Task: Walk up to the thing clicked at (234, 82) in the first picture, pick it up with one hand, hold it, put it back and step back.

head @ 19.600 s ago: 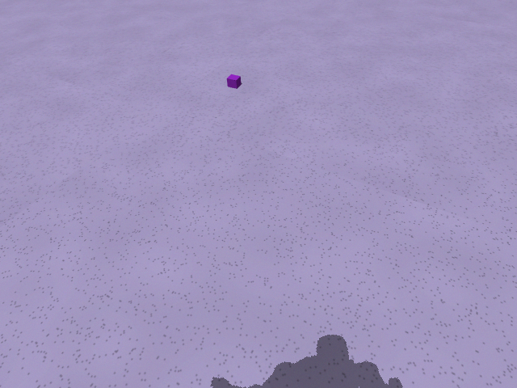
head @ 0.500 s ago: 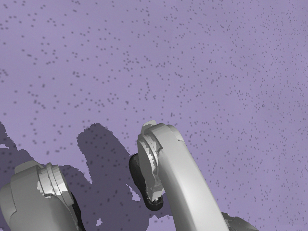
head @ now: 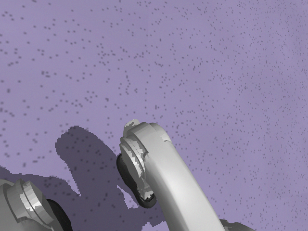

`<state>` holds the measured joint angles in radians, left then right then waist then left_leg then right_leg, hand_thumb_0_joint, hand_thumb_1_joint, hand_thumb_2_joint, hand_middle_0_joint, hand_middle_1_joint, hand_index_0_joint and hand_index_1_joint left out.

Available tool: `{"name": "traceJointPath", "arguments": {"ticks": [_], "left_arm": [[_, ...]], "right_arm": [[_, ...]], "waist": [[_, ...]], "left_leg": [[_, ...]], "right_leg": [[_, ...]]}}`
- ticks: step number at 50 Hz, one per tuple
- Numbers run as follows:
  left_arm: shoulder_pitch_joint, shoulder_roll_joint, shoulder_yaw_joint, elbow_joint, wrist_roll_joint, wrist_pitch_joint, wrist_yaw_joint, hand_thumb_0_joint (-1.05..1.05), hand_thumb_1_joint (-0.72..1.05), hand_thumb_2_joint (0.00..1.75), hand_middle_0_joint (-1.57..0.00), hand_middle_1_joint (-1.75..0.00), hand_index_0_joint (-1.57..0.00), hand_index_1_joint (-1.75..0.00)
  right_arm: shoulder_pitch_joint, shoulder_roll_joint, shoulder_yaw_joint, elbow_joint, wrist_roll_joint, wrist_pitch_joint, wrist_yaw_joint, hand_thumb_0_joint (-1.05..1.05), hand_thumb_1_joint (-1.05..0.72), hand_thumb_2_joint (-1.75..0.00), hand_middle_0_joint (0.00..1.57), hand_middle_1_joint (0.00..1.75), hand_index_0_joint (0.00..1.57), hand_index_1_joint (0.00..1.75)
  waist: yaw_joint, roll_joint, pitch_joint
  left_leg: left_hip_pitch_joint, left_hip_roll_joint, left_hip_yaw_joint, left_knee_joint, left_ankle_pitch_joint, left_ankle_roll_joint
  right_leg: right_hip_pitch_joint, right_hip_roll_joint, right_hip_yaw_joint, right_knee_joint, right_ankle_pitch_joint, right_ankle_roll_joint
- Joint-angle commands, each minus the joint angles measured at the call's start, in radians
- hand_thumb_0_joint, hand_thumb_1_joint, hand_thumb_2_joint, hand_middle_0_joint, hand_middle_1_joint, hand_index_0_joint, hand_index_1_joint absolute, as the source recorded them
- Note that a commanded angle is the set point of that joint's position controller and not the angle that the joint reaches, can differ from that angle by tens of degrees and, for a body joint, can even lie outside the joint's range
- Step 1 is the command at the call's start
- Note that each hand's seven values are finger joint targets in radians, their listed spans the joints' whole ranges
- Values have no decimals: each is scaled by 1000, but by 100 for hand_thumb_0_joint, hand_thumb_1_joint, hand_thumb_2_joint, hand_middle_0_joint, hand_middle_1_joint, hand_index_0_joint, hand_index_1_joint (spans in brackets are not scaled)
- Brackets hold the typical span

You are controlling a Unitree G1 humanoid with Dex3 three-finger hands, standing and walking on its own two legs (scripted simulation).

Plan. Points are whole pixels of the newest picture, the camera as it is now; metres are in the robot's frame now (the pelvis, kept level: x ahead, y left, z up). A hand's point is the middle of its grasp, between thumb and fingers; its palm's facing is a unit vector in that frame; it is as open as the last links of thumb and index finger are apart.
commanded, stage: rest palm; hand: left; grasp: from above
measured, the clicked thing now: out of the picture +0.45 +0.37 -0.28
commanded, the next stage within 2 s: close in 0.64 s
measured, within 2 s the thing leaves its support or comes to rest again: neither
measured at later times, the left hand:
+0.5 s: hand out of the picture +0.45 +0.35 -0.23, palm faces +0.09 -0.43 -0.90, open 14.0 cm
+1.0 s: hand out of the picture +0.45 +0.36 -0.23, palm faces +0.07 -0.42 -0.91, open 13.5 cm
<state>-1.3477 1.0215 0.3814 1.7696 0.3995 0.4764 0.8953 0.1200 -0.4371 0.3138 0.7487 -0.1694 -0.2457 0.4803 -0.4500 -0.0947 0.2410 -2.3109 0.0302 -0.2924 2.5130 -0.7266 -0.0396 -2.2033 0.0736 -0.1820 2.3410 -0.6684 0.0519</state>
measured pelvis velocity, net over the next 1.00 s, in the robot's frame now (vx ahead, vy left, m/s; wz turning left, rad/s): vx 0.00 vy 0.00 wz -0.03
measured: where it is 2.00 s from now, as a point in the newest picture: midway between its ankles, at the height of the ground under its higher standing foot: (106, 213)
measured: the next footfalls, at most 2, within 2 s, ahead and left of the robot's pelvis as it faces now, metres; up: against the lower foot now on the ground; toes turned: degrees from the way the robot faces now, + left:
none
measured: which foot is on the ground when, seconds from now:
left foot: down 0.00-1.00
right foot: down 0.00-1.00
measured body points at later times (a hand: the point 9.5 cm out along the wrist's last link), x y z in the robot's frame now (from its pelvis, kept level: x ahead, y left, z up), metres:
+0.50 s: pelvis +0.00 +0.00 +0.00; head +0.30 +0.11 +0.32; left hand +0.45 +0.37 -0.18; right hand +0.01 -0.25 -0.04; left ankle +0.06 +0.14 -0.28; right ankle +0.11 -0.11 -0.28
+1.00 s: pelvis +0.00 +0.00 +0.00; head +0.31 +0.12 +0.31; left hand +0.45 +0.38 -0.18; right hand +0.00 -0.25 -0.03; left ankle +0.06 +0.14 -0.28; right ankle +0.11 -0.11 -0.28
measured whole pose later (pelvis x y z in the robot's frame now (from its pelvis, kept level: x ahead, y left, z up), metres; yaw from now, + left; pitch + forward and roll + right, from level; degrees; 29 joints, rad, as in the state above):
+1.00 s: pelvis +0.00 +0.00 +0.00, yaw -2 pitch +30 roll -16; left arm -1.34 1.09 0.33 1.75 0.44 0.44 0.85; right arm 0.12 -0.43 0.35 0.69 -0.16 -0.26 0.45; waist -0.44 -0.13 0.23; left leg -2.32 0.03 -0.31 2.51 -0.75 -0.04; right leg -2.20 0.08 -0.20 2.32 -0.68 0.06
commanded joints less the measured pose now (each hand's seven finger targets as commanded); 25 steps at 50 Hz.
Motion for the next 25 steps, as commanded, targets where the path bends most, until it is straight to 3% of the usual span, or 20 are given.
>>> {"name": "traceJointPath", "arguments": {"ticks": [1,3,7,10,14,17,20,25], "left_arm": [[-198,140,-15,-40,3,4,-12,0,-52,100,-8,-102,-6,-105],[-205,128,-21,-44,1,5,-16,0,-52,100,-8,-102,-6,-104],[-184,146,-15,-24,42,-2,-12,0,-53,102,-9,-102,-6,-105],[-186,145,-19,-34,44,-6,-11,0,-53,104,-9,-103,-6,-106],[-190,155,-5,-22,33,-16,-3,0,-54,104,-9,-102,-6,-106],[-187,127,-16,-31,-3,-16,-19,0,-53,104,-9,-102,-6,-105],[-193,143,-9,-16,15,-20,-15,0,-54,107,-10,-102,-6,-107],[-196,125,-29,-25,2,-18,-28,0,-54,107,-10,-102,-6,-107]], "right_arm": [[227,-342,-81,31,17,-1,1,0,-92,-91,20,30,20,30],[228,-342,-85,29,20,0,3,0,-92,-91,20,30,20,30],[238,-344,-83,18,23,1,0,0,-92,-91,20,30,20,30],[240,-337,-78,12,19,-1,-1,0,-92,-91,20,30,20,30],[234,-343,-76,22,15,-10,-1,0,-93,-91,20,30,20,30],[220,-340,-74,6,19,-16,-4,0,-92,-91,20,30,20,30],[243,-345,-73,14,19,-15,-5,0,-93,-91,20,30,20,30],[237,-352,-70,-3,20,-14,-9,0,-93,-91,20,30,20,30]], "waist": [[-62,415,-660],[-65,429,-642],[-60,439,-634],[-68,441,-630],[-70,448,-617],[-72,428,-621],[-72,435,-629],[-75,444,-629]], "left_leg": [[416,17,99,-228,157,50],[430,16,89,-237,159,47],[422,24,78,-248,148,44],[427,22,84,-238,172,45],[423,21,85,-238,149,44],[445,18,84,-220,162,46],[418,22,83,-230,178,46],[455,24,74,-229,203,43]], "right_leg": [[392,20,-100,-226,268,-30],[367,13,-107,-212,270,-32],[361,23,-107,-215,264,-42],[373,23,-105,-214,286,-40],[376,22,-105,-219,270,-39],[361,17,-106,-216,273,-35],[380,26,-103,-228,294,-38],[374,23,-111,-215,309,-37]]}}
